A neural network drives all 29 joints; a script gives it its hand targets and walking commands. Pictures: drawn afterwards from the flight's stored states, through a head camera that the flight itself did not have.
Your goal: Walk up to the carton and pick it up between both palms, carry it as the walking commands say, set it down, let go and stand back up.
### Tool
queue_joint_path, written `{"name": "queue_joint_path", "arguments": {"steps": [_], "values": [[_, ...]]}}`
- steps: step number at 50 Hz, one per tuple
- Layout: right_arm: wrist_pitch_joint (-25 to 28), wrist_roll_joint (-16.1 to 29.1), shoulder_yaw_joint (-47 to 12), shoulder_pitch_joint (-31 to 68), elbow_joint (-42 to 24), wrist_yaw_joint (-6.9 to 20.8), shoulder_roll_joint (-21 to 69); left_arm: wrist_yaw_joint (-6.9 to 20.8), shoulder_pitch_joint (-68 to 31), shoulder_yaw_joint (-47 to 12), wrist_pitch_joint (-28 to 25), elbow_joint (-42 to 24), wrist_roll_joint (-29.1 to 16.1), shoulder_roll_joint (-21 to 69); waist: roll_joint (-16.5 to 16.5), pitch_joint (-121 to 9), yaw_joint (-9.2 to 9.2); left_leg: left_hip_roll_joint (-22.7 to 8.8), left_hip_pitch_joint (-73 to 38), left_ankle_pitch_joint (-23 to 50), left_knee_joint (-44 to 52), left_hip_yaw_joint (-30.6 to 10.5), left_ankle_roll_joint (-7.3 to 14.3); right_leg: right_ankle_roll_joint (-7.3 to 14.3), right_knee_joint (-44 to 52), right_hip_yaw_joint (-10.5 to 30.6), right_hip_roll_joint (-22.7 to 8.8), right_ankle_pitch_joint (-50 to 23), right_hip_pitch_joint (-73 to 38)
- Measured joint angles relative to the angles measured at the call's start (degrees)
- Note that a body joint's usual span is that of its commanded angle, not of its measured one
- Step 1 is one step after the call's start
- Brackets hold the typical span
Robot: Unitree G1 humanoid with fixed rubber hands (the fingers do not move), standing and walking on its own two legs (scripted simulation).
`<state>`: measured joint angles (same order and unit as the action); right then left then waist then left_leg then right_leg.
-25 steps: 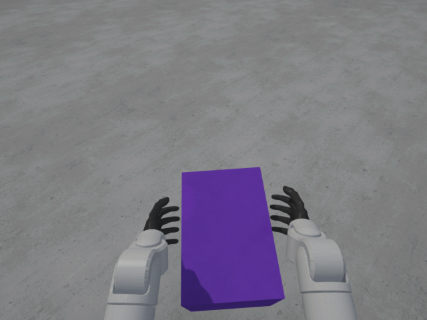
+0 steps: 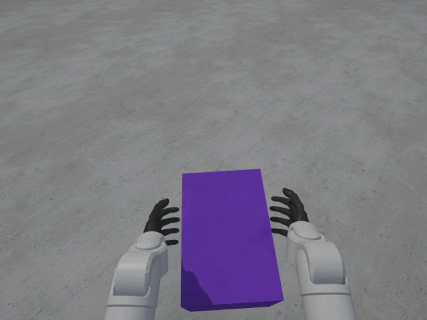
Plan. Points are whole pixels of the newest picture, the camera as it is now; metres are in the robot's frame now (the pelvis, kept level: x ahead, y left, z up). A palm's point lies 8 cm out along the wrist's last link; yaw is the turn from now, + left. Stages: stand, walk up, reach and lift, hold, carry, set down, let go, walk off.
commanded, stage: carry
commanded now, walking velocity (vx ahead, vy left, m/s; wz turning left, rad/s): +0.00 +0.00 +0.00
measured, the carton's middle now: (225, 239) +0.32 +0.00 -0.04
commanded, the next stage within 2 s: none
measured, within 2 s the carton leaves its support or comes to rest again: neither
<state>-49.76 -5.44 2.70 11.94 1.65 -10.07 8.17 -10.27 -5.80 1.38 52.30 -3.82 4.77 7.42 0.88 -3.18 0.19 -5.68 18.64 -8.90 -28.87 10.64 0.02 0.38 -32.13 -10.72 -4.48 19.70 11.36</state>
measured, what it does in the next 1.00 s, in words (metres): stands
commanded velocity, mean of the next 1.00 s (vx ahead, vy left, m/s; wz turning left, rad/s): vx -0.03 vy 0.00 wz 0.00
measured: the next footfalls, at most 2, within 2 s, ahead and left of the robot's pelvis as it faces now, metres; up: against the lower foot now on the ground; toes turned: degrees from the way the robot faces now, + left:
left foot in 1.92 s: -0.20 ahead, +0.15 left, +0.00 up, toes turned +8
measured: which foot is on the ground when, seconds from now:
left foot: down 0.00-1.00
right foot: down 0.00-1.00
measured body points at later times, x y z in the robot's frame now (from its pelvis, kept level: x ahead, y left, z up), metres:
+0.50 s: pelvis +0.00 +0.00 +0.00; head -0.02 +0.00 +0.45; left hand +0.28 +0.13 +0.05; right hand +0.30 -0.13 +0.06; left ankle +0.07 +0.13 -0.73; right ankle -0.03 -0.10 -0.73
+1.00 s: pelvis +0.00 +0.00 +0.00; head -0.02 +0.00 +0.45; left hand +0.28 +0.13 +0.05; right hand +0.30 -0.13 +0.06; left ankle +0.07 +0.13 -0.73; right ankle -0.03 -0.10 -0.73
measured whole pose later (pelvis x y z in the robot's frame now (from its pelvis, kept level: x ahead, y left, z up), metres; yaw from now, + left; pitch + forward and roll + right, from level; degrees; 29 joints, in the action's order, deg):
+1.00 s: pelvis +0.00 +0.00 +0.00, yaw +0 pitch -1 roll +0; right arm -51.1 -4.4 2.1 11.2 -1.4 -11.0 8.0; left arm -11.2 -5.0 0.7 53.6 -7.1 3.9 7.4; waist 1.0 -2.8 0.2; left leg -5.6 18.5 -8.6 -28.2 10.6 -0.1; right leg 0.3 -31.8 -10.1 -4.3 19.4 11.4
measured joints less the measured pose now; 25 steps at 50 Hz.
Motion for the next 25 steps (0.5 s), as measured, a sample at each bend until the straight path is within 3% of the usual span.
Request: {"name": "queue_joint_path", "arguments": {"steps": [25], "values": [[-0.2, 0.2, -0.2, -0.3, -0.8, -0.2, -0.1, -0.2, 0.4, -0.3, 0.0, -0.9, -0.2, 0.0, 0.1, 0.0, 0.02, 0.1, 0.0, 0.2, 0.4, -0.1, -0.1, 0.0, 0.3, 0.3, 0.1, -0.1, 0.1]]}}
